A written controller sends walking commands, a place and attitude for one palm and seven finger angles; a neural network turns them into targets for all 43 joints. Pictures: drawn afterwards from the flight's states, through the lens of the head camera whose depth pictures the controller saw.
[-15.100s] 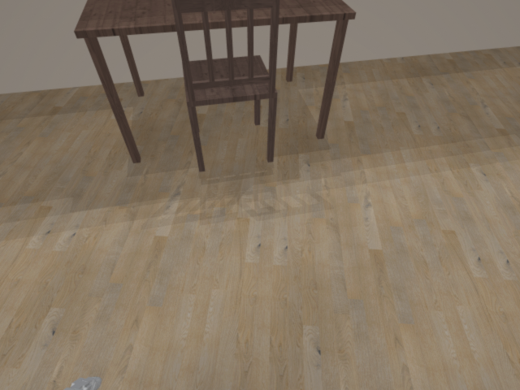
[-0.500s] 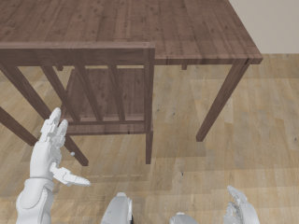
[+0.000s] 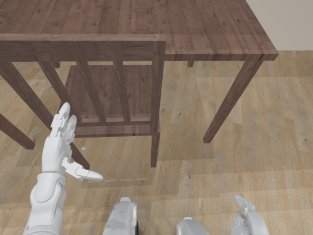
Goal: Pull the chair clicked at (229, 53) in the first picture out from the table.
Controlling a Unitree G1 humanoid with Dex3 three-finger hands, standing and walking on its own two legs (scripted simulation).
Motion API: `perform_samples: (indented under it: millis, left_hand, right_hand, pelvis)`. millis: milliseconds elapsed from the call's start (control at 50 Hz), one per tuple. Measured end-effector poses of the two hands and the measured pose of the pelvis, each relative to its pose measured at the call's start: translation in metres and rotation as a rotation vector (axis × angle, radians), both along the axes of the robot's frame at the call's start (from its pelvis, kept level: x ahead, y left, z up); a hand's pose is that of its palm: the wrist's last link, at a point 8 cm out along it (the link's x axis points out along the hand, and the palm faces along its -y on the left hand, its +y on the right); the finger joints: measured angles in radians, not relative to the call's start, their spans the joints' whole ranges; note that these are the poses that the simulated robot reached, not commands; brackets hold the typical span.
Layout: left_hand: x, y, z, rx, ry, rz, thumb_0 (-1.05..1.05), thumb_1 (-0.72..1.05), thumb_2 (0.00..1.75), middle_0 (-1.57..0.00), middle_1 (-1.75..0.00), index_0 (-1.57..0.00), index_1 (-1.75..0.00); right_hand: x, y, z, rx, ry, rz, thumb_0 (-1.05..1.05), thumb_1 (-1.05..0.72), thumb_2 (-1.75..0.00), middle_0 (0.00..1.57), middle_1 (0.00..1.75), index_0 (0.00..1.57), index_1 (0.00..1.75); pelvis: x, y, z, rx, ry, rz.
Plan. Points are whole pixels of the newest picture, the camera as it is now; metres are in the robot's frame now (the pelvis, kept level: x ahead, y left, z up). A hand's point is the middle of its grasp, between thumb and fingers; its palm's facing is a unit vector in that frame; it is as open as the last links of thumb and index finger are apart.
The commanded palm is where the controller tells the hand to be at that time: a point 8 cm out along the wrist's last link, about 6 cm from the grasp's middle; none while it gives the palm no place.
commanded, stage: aim the fingers beside a spindle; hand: left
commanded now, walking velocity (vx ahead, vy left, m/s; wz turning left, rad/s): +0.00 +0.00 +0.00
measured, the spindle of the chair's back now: (93, 95) +0.50 +0.21 +0.01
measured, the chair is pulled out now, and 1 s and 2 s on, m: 0.00 0.00 0.00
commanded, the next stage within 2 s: push the fingers through the gap in 1.04 s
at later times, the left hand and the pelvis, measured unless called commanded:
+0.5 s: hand (92, 140) +0.34 +0.18 +0.02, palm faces +0.07 -1.00 -0.03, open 17.0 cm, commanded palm +0.31 +0.24 +0.01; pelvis +0.00 +0.00 -0.01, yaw -1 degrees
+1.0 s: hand (89, 142) +0.34 +0.19 +0.02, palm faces +0.09 -1.00 -0.03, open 17.0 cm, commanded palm +0.31 +0.24 +0.01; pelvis +0.00 -0.01 -0.01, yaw -1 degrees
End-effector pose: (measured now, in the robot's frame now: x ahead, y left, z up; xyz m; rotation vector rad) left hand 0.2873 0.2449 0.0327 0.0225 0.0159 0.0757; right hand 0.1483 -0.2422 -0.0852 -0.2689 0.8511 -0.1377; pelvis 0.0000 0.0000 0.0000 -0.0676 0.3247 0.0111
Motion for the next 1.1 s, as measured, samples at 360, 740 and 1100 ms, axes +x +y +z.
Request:
perform_samples:
  millis: [360,740,1100]
  left_hand:
    - [0.027,-0.007,-0.017,0.003,-0.013,-0.001,-0.01,-0.5,0.3,-0.06,-0.08,-0.06,-0.08]
    - [0.015,-0.003,-0.013,0.015,-0.014,0.015,-0.01,-0.5,0.3,-0.06,-0.08,-0.06,-0.08]
    - [0.022,0.002,-0.019,0.008,0.004,0.021,-0.01,-0.5,0.3,-0.06,-0.08,-0.06,-0.08]
  right_hand:
    - [-0.012,-0.004,-0.019,-0.01,0.059,-0.004,0.01,-0.91,-0.9,0.2,0.3,0.2,0.3]
    - [-0.019,-0.015,-0.022,-0.004,0.103,-0.039,0.01,-0.91,-0.9,0.2,0.3,0.2,0.3]
    - [-0.006,-0.011,-0.021,-0.002,0.074,-0.024,0.01,-0.91,-0.9,0.2,0.3,0.2,0.3]
  pelvis:
    - [-0.006,-0.002,-0.014,-0.005,0.03,-0.003]
    - [-0.001,-0.007,-0.011,0.003,0.034,-0.008]
    - [0.0,-0.008,-0.013,0.001,0.04,-0.01]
